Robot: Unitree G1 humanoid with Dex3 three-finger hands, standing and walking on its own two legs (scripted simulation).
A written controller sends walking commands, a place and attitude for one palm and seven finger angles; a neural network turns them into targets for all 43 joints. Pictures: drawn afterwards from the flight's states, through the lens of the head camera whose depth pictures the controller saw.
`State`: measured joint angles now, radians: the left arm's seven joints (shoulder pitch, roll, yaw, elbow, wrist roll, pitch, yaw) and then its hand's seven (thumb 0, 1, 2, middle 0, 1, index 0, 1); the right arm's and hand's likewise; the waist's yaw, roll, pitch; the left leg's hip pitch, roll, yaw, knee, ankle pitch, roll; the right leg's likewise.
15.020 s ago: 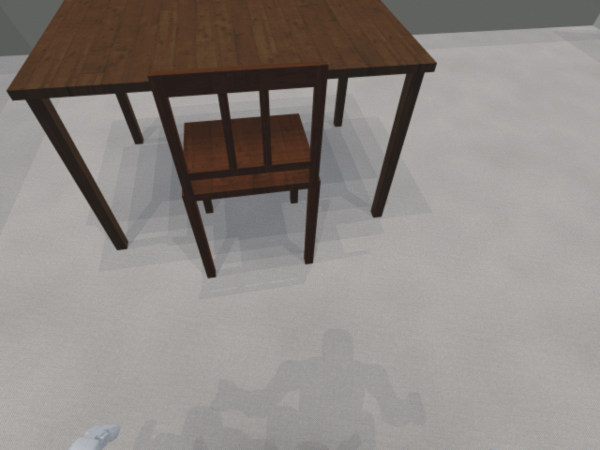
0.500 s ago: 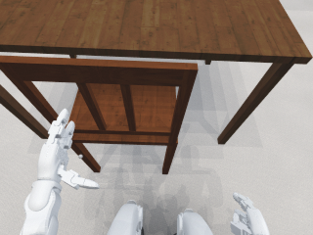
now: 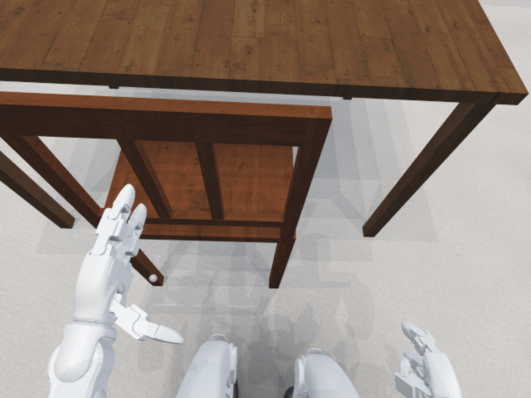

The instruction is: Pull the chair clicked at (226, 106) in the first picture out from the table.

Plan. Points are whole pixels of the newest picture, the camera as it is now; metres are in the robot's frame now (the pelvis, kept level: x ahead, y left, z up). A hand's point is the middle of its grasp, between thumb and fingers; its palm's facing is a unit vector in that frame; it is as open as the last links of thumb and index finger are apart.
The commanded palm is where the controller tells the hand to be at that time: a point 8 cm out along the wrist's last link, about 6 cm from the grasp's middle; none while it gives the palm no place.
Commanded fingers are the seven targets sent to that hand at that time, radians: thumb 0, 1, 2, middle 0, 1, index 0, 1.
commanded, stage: aim the fingers beside a spindle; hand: left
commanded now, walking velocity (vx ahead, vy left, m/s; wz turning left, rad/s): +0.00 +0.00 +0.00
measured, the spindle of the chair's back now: (150, 182) +0.43 +0.21 +0.00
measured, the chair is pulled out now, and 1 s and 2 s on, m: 0.00 0.00 0.00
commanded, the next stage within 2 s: push the fingers through the gap in 0.46 s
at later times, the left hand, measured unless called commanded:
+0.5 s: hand (125, 251) +0.31 +0.22 +0.01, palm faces +0.09 -0.99 -0.04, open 16.9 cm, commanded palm +0.27 +0.25 +0.01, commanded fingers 0.00 -0.50 0.30 -0.06 -0.08 -0.06 -0.08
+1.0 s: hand (146, 237) +0.32 +0.18 +0.03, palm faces +0.00 -1.00 -0.04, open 16.9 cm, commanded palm +0.32 +0.25 +0.02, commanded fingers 0.00 -0.50 0.30 -0.06 -0.08 -0.06 -0.08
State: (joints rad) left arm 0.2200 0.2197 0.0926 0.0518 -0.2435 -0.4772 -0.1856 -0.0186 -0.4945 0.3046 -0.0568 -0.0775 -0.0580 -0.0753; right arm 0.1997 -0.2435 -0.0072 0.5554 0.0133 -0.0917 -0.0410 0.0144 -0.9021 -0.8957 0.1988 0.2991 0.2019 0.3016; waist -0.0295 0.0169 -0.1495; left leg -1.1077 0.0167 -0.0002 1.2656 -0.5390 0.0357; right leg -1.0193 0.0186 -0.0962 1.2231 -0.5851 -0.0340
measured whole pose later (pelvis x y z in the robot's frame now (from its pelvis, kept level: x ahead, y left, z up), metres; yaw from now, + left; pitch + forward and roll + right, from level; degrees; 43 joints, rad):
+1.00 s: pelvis -0.01 +0.01 +0.00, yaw +0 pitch +23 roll -4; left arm -0.04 0.25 0.15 0.24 -0.22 -0.45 -0.14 -0.02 -0.50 0.30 -0.06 -0.08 -0.06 -0.08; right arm 0.19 -0.24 0.02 0.57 0.01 -0.05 -0.04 0.01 -0.90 -0.90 0.20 0.30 0.20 0.30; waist -0.04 0.03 -0.16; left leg -1.15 0.01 0.00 1.27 -0.53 0.05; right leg -1.05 0.02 -0.09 1.23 -0.57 -0.02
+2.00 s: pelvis -0.01 +0.01 +0.00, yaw -1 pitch +25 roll -3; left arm -0.40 0.29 0.27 0.69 -0.17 -0.51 -0.15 -0.02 -0.50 0.30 -0.06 -0.08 -0.06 -0.08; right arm 0.26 -0.25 0.00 0.62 0.01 0.04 -0.01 0.01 -0.90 -0.90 0.20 0.30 0.20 0.30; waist -0.08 0.03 -0.15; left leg -1.16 0.02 0.03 1.25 -0.52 0.06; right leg -1.08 0.02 -0.07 1.21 -0.55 -0.01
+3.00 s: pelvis -0.01 +0.01 +0.00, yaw -1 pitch +24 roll -4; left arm -0.42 0.30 0.26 0.74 -0.16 -0.50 -0.15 -0.01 0.26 0.63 -0.48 -1.39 -0.49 -1.39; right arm 0.24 -0.25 0.01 0.62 0.01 0.06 -0.01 0.01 -0.90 -0.90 0.20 0.30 0.20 0.30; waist -0.09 0.03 -0.16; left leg -1.16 0.02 0.02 1.26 -0.52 0.06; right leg -1.08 0.02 -0.07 1.21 -0.55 -0.01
